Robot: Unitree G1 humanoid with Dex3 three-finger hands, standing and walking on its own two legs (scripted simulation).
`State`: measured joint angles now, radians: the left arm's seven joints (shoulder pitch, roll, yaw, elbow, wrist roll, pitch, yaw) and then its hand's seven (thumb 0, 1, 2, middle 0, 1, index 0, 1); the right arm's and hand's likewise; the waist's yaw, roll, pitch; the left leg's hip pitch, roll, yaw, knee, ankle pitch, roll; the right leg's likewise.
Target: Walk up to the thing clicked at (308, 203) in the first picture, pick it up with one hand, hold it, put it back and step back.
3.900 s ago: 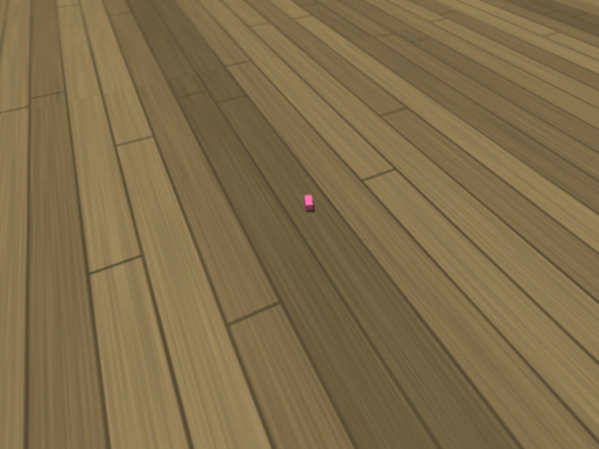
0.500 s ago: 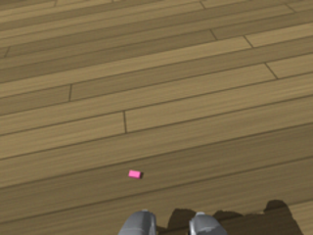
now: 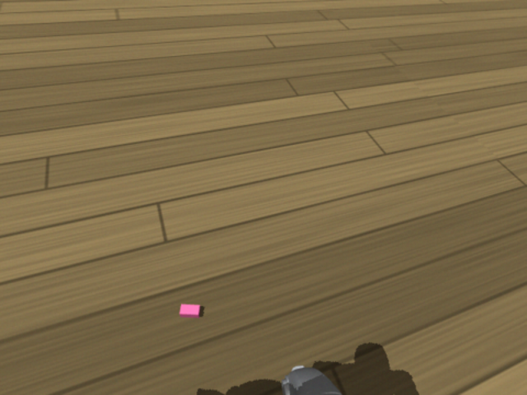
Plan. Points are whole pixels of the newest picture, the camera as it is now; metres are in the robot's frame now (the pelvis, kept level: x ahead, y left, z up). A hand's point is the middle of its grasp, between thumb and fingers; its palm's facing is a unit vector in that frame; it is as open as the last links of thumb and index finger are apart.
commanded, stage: walk up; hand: left
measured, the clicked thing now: (190, 311) +0.50 +0.21 -0.73
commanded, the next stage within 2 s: none
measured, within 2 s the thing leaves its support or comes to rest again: neither
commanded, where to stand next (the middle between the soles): +0.12 -0.04 m, yaw +1 degrees
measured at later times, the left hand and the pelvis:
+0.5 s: hand (120, 387) +0.17 +0.23 -0.14, palm faces -0.04 -0.91 -0.41, open 7.4 cm; pelvis +0.05 -0.04 -0.01, yaw -4 degrees
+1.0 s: hand (130, 392) +0.16 +0.21 -0.13, palm faces -0.04 -0.93 -0.37, open 7.4 cm; pelvis +0.04 -0.05 +0.02, yaw -2 degrees
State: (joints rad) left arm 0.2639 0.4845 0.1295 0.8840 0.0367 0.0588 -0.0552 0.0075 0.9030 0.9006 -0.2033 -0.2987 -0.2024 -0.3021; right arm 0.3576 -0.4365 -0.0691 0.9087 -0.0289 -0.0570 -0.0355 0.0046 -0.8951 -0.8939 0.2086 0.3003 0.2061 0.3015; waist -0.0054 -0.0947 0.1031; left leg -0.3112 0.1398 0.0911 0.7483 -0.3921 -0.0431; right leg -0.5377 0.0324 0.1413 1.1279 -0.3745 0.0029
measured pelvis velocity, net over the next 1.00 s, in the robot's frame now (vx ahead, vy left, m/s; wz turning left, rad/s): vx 0.04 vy -0.05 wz -0.04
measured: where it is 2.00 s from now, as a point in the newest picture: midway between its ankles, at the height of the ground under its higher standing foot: outside the picture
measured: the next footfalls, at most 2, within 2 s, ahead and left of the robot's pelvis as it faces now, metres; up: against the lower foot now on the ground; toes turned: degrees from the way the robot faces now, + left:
right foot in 0.14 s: +0.08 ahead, -0.18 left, +0.00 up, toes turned -3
left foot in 0.44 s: +0.15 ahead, +0.07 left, +0.00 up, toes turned -2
